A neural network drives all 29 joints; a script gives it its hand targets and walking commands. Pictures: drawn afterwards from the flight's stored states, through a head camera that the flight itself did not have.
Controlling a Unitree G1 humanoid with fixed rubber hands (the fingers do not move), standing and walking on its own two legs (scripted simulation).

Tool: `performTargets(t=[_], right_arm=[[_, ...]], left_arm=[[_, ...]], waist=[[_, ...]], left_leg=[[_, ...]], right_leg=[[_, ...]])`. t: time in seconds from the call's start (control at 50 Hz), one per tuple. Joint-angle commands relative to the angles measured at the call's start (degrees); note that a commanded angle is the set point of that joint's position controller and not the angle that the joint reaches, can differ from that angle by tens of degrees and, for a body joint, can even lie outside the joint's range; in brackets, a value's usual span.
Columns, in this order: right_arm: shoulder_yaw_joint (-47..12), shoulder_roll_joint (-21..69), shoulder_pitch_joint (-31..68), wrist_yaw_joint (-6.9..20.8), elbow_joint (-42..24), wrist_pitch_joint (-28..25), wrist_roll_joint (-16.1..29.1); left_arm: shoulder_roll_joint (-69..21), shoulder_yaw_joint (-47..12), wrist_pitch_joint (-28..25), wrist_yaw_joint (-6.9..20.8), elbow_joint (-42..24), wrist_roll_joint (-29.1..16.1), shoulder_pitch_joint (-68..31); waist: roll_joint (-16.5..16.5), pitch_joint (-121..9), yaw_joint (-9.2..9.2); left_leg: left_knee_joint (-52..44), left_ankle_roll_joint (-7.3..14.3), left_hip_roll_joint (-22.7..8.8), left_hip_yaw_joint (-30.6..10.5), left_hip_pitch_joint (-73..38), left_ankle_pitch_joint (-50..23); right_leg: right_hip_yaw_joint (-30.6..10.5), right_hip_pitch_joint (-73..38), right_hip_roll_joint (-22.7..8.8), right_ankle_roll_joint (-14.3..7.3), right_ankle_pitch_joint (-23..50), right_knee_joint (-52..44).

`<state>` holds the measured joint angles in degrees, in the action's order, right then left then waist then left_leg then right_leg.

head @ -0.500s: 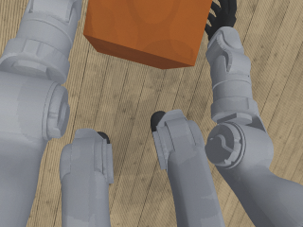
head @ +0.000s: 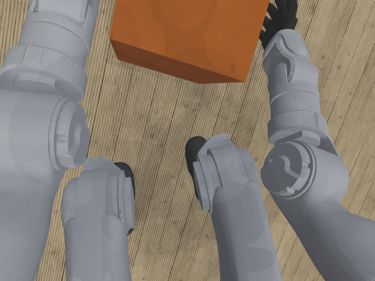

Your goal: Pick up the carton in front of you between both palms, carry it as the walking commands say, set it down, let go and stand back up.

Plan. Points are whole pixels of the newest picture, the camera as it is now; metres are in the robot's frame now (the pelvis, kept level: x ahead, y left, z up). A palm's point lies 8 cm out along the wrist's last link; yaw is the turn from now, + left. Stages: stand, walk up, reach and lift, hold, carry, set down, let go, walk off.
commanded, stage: set down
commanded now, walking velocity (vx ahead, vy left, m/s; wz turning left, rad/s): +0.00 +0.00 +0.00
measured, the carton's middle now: (181, 16) +0.54 -0.08 -0.26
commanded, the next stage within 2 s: let go in 1.44 s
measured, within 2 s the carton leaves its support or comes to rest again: neither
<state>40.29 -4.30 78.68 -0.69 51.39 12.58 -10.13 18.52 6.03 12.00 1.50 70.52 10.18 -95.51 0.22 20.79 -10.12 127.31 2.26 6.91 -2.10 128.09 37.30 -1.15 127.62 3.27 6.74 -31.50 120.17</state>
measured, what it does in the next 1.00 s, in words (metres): rises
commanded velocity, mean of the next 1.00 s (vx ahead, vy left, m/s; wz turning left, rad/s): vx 0.00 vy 0.00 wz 0.00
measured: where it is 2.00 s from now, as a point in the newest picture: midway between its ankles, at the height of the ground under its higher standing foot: (163, 195)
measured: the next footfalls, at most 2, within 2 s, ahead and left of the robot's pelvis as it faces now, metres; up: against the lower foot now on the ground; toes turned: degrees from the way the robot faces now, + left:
none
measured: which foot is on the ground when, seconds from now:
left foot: down 0.00-1.00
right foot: down 0.00-1.00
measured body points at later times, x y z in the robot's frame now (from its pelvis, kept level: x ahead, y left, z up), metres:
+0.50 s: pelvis -0.01 -0.01 -0.01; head +0.38 +0.00 +0.21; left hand +0.63 +0.10 -0.18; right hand +0.51 -0.27 -0.17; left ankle +0.08 +0.09 -0.35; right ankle +0.13 -0.14 -0.35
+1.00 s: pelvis +0.00 -0.01 +0.10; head +0.36 -0.01 +0.38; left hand +0.64 +0.11 -0.01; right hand +0.51 -0.26 -0.01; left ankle +0.08 +0.09 -0.35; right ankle +0.13 -0.14 -0.35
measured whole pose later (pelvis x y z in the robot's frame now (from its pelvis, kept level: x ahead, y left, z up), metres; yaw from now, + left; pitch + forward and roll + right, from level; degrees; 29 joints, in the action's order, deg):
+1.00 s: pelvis +0.00 -0.01 +0.10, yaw -1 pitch +46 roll -3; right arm 23.2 -5.2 69.7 -11.7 39.2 14.5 6.3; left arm 31.3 -1.4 15.5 4.2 65.3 -1.0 -92.1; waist -1.2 7.0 -12.3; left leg 104.4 1.0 2.3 -1.8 117.5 32.5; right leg 0.6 119.2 1.8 1.7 -25.0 98.5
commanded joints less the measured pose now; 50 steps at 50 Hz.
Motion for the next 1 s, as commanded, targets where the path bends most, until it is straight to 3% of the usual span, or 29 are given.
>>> performTargets(t=[0.0,0.08,0.14,0.18,0.3,0.44,0.56,0.62,0.72,0.84,0.98], right_arm=[[-9.75,24.06,22.97,6.61,-0.98,-1.26,1.75],[-6.01,13.87,17.29,3.61,0.27,-2.95,1.33],[-2.46,-4.46,9.25,-1.73,3.39,-6.22,2.68],[-3.13,-11.73,9.52,-4.64,4.64,-8.3,6.17],[-12.32,-12.95,12.84,-5.24,5.98,-10.53,15.54],[-18.37,-14.34,12.62,-7.86,-0.58,-8.93,22.59],[-19.08,-14.71,11.28,-11.94,-11.27,-4.91,21.58],[-18.93,-12.28,9.16,-12.97,-12.84,-2.44,20.06],[-18.38,-7.71,7.13,-12.22,-13.18,-1.02,17.2],[-17.59,-6.84,5.37,-11.3,-15.53,-0.17,16.09],[-16.38,-8.18,0.91,-10.84,-20.4,1.5,16.32]], left_arm=[[-28.24,-4.94,-0.35,6.81,-1.41,-1.54,-14.34],[-15.97,-4.92,-1.06,4.39,-3.69,-1.89,-15.77],[4.61,-5.51,-2.15,-0.26,-4.83,-4.5,-16.31],[11.22,-8.97,-3.06,-2.4,-4.17,-8.17,-18.69],[11.97,-17.97,-4.92,-1.69,-5.79,-17.93,-24.31],[16.32,-19.5,-4.18,-1.16,-9.31,-20.61,-25.4],[19.24,-15.22,-0.82,-1.18,-13.27,-17.97,-24.63],[19.55,-12.39,1.09,-0.45,-10.09,-16.31,-21.46],[18.12,-8.3,0.94,1.77,-5.34,-13.21,-16.35],[18.85,-6.31,0.97,2.43,-7.34,-11.29,-16.27],[17.26,-6.95,3.25,2.75,-13.8,-11.0,-15.76]], waist=[[-10.98,-43.45,-2.17],[-11.47,-45.52,-3.53],[-12.19,-48.18,-5.09],[-12.59,-51.14,-6.24],[-14.48,-58.53,-7.8],[-16.58,-73.72,-7.18],[-14.81,-85.59,-6.83],[-11.72,-80.01,-6.13],[-8.26,-70.57,-4.64],[-10.63,-74.32,-5.04],[-15.78,-84.46,-6.59]], left_leg=[[-14.38,0.48,-1.59,-4.14,-23.94,-17.93],[-14.72,-0.17,-3.04,-4.45,-26.88,-19.09],[-14.78,-1.72,-4.7,-4.32,-30.44,-19.83],[-13.71,-2.14,-5.12,-5.09,-31.43,-21.63],[-11.01,-2.41,-6.38,-4.93,-32.23,-25.02],[-10.09,-2.19,-6.42,-1.67,-38.52,-22.57],[-14.33,-1.22,-4.74,1.38,-40.56,-18.72],[-17.77,-0.24,-4.05,1.79,-35.24,-14.52],[-23.07,0.36,-3.67,1.5,-27.48,-11.15],[-28.65,-0.05,-3.17,1.63,-34.36,-12.75],[-34.82,-1.13,-2.37,1.42,-50.3,-21.69]], right_leg=[[5.98,-14.96,1.24,-3.19,14.14,-3.93],[6.78,-16.42,0.3,-2.56,15.64,-3.81],[7.61,-18.07,-0.97,-1.66,17.13,-4.34],[7.59,-19.41,-1.65,-1.61,19.2,-4.21],[6.53,-24.45,-2.54,-3.08,26.14,-3.56],[6.25,-35.69,-1.95,-4.22,30.06,-5.53],[6.79,-47.66,-0.15,-4.35,30.29,-10.51],[6.52,-47.99,0.37,-4.04,26.54,-14.03],[6.03,-45.49,0.21,-3.3,23.5,-18.49],[6.9,-44.83,0.31,-2.74,23.55,-23.63],[8.08,-44.96,0.64,-2.72,28.02,-30.58]])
